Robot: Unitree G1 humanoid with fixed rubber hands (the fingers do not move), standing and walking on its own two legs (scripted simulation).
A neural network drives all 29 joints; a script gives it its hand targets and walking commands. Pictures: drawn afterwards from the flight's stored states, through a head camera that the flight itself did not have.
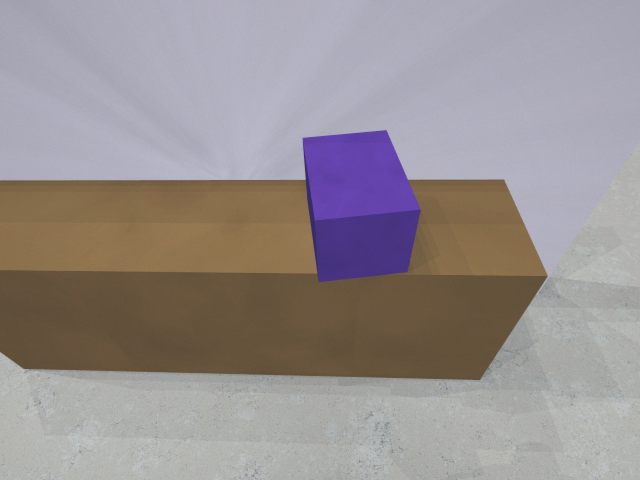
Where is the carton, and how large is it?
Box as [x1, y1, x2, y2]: [303, 130, 420, 281]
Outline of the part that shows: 386,130 303,138 307,199 319,281 407,271 420,209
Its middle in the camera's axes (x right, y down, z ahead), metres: +0.08 -0.09 +0.89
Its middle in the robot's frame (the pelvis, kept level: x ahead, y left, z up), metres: +0.73 -0.03 -0.13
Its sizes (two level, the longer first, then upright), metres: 0.287 0.204 0.193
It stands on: a pedestal, 0.56 m high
